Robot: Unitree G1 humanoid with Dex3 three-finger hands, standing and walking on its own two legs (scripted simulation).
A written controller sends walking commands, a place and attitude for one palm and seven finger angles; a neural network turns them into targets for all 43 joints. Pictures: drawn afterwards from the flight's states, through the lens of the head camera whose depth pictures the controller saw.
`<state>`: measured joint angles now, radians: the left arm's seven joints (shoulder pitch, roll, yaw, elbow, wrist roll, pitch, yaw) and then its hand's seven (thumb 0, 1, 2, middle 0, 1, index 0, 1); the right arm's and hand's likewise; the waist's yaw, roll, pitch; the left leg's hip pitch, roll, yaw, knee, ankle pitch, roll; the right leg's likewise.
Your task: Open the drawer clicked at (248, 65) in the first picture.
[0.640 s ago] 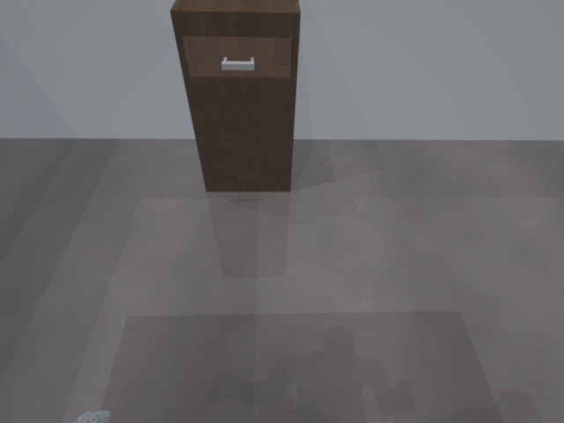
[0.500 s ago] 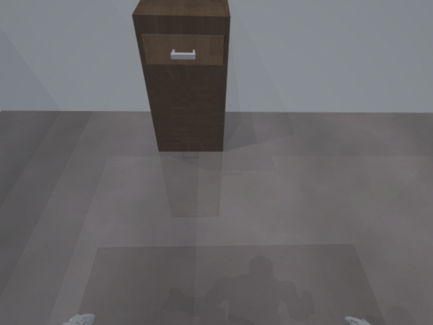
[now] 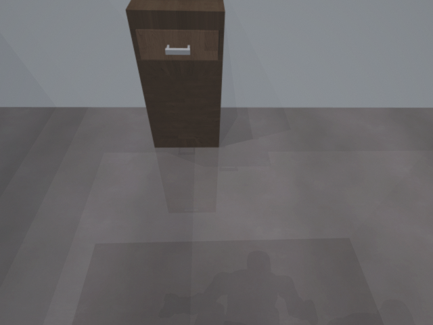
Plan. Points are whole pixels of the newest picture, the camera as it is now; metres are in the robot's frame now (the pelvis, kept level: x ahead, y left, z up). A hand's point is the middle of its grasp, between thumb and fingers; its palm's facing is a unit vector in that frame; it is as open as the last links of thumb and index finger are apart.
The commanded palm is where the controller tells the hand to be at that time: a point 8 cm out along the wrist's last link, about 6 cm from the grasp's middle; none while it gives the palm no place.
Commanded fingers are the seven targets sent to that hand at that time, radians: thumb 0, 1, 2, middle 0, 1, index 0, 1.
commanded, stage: stand and wait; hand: left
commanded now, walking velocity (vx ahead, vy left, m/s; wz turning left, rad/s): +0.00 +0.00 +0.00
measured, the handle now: (178, 49) +1.26 +0.25 -0.09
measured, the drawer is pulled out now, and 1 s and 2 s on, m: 0.00 0.00 0.00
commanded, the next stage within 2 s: look at it before walking up in 0.18 s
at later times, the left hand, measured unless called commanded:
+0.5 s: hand out of the picture +0.07 +0.24 -0.15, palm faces -0.03 -0.94 -0.33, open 7.3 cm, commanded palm none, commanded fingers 0.00 0.90 0.90 -0.20 -0.30 -0.20 -0.30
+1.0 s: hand out of the picture +0.06 +0.24 -0.16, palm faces -0.03 -0.95 -0.32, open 7.3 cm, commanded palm none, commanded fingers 0.00 0.90 0.90 -0.20 -0.30 -0.20 -0.30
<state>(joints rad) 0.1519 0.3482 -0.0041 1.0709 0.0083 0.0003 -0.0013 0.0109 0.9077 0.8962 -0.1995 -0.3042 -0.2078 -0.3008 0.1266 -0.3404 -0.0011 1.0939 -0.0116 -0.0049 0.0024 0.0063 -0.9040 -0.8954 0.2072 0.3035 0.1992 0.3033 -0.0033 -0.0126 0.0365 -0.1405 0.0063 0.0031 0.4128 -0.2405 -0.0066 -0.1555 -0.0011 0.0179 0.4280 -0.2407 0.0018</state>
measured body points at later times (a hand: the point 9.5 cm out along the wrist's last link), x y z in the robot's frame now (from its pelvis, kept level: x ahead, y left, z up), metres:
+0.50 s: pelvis -0.01 +0.00 +0.00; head +0.00 +0.00 +0.45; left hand +0.07 +0.29 -0.13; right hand +0.07 -0.30 -0.13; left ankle -0.01 +0.12 -0.74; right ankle +0.00 -0.12 -0.74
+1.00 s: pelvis +0.00 +0.00 +0.00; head +0.00 +0.00 +0.45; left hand +0.07 +0.29 -0.14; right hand +0.07 -0.29 -0.13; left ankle -0.01 +0.12 -0.74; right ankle +0.00 -0.12 -0.74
